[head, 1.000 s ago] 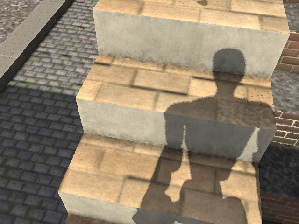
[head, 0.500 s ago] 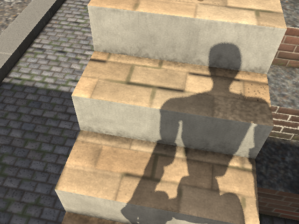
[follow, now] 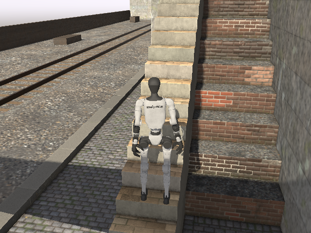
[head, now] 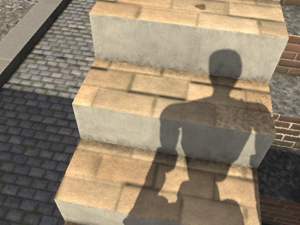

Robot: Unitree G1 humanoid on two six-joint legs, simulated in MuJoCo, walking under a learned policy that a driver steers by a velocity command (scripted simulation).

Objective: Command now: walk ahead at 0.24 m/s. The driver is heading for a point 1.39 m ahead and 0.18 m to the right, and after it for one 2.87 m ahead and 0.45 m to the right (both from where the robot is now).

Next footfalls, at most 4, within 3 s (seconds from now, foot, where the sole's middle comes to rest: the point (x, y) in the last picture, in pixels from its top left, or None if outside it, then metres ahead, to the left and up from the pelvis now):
none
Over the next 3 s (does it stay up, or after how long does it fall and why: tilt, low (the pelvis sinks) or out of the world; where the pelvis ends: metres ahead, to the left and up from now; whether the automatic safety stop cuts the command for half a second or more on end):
stays up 0.04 -0.02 0.00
